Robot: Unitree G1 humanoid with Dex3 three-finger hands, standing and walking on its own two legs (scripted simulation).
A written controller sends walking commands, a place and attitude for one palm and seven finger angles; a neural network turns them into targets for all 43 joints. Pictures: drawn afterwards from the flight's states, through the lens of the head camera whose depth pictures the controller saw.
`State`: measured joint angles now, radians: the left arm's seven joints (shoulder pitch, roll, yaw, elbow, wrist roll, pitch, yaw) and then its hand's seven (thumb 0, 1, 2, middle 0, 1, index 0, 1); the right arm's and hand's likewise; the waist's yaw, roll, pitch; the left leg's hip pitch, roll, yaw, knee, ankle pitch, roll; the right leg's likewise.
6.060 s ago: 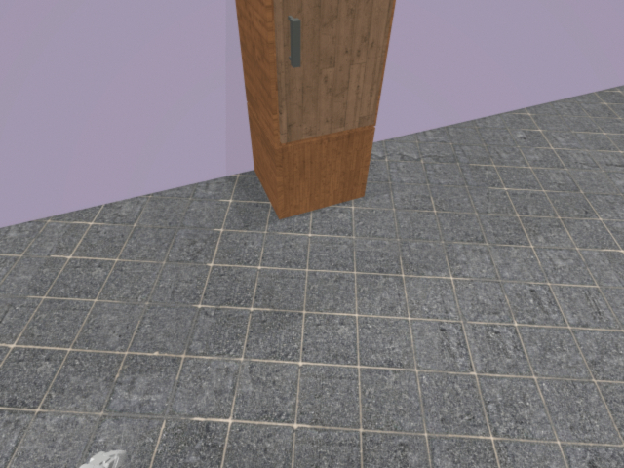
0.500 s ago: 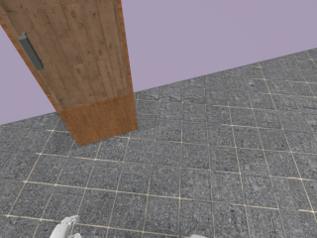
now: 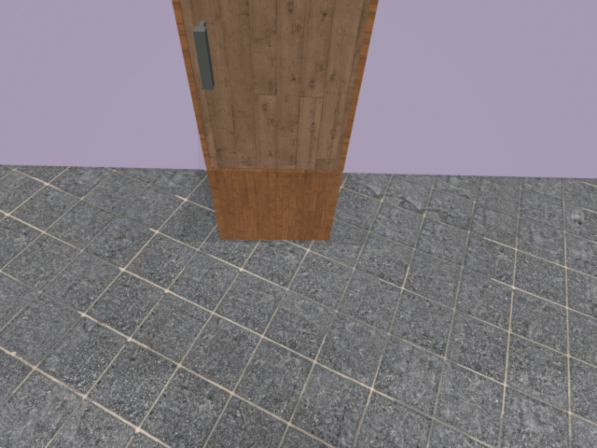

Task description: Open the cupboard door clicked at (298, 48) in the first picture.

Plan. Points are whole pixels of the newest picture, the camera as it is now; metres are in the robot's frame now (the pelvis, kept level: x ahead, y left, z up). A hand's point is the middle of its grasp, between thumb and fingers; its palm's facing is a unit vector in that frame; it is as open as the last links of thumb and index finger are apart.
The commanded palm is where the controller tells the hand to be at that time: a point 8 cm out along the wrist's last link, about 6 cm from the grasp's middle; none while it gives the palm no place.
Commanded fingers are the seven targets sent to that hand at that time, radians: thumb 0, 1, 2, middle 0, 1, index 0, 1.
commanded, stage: take the last steps up to it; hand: left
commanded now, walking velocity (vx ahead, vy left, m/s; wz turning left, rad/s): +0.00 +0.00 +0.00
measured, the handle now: (205, 55) +0.88 +0.30 +0.04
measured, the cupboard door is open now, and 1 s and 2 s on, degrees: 0 0 0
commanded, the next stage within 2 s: come to a stop and stand still in 1.32 s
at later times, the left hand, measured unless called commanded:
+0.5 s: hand out of the picture +0.11 +0.18 -0.14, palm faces +0.04 -0.98 -0.21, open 7.4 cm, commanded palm none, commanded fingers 0.00 0.90 0.90 -0.20 -0.30 -0.20 -0.30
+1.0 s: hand out of the picture +0.05 +0.09 -0.14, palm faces +0.26 -0.95 -0.15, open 7.4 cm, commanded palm none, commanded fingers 0.00 0.90 0.90 -0.20 -0.30 -0.20 -0.30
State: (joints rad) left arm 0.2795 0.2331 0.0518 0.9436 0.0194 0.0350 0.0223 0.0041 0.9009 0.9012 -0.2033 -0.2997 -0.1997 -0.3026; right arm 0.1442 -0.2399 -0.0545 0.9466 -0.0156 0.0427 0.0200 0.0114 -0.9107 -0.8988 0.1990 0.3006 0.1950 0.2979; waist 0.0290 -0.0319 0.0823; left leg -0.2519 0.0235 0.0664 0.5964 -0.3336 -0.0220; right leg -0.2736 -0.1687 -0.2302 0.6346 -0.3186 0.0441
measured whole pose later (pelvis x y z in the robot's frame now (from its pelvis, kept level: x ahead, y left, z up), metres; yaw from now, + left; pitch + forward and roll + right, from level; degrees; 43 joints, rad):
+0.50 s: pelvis +0.04 -0.01 +0.02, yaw +2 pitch -2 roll +1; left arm 0.20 0.18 0.05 1.01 0.02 0.02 -0.02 0.01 0.91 0.90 -0.20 -0.30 -0.19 -0.30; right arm 0.42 -0.17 -0.03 1.10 -0.03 -0.02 -0.02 0.01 -0.91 -0.90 0.20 0.30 0.20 0.30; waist -0.04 0.00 0.01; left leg -0.06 -0.02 0.03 0.36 -0.27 0.02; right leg -0.37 -0.08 -0.07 0.69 -0.34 0.04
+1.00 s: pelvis +0.18 -0.03 +0.02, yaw +6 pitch -1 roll +0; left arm 0.51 0.07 0.01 1.17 0.02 -0.07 0.02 0.00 0.91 0.90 -0.20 -0.30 -0.20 -0.30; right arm 0.17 -0.18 -0.06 1.05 -0.03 0.01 0.02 0.01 -0.91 -0.90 0.20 0.30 0.19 0.30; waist 0.06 0.04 0.02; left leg -0.56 0.11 0.07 0.84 -0.15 -0.02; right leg 0.03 0.00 -0.18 0.28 -0.29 -0.03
